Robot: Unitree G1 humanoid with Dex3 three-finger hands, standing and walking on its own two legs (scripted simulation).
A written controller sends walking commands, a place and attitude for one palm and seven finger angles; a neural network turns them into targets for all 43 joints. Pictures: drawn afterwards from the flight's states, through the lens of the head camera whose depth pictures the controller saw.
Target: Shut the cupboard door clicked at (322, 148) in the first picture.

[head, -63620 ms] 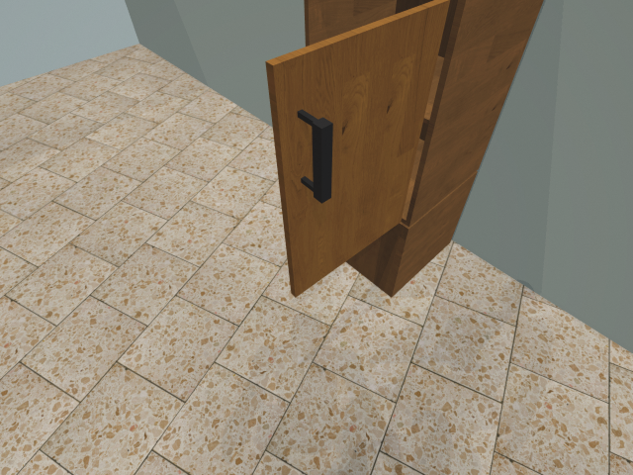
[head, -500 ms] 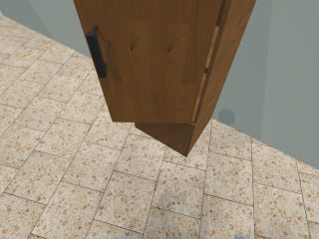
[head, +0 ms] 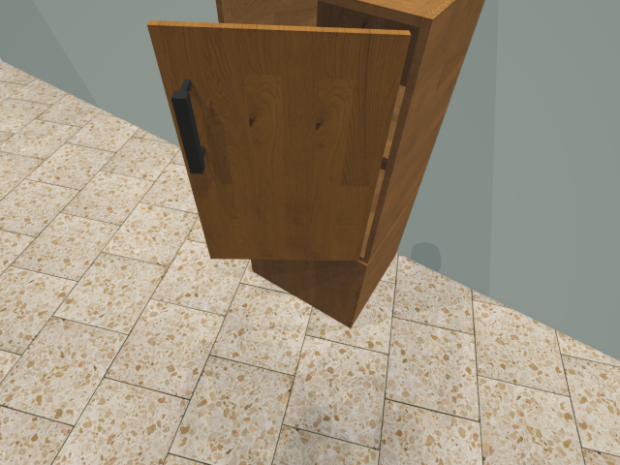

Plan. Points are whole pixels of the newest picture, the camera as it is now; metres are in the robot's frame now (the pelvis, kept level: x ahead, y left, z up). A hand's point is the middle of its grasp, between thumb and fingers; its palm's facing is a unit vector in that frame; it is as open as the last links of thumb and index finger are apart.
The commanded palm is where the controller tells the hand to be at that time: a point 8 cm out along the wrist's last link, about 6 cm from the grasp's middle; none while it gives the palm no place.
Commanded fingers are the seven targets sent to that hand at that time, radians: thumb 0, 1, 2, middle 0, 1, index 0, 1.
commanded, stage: look again from close up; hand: left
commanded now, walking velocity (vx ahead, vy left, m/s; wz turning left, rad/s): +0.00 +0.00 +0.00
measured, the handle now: (192, 128) +0.63 +0.25 +0.08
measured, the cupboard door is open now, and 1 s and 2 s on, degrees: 33 33 33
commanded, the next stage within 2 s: shuffle to correct the standing spot in 0.12 s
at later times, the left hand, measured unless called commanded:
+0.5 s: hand out of the picture +0.00 +0.16 -0.18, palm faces +0.07 -0.99 -0.14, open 7.4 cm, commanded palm none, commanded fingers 0.00 0.90 0.90 -0.20 -0.30 -0.20 -0.30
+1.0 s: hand (200, 366) +0.30 +0.20 -0.18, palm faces +0.02 -0.98 -0.21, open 7.3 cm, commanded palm none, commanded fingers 0.00 0.90 0.90 -0.20 -0.30 -0.20 -0.30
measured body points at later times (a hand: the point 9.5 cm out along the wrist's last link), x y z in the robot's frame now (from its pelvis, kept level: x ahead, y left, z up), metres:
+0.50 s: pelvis +0.05 +0.01 -0.01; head +0.05 +0.01 +0.44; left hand +0.00 +0.21 -0.17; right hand +0.02 -0.20 -0.17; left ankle +0.03 +0.11 -0.74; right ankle -0.01 -0.12 -0.74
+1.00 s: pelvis +0.20 +0.01 -0.02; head +0.25 +0.00 +0.43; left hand +0.30 +0.25 -0.16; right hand +0.09 -0.19 -0.17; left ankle +0.03 +0.10 -0.74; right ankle +0.32 -0.09 -0.72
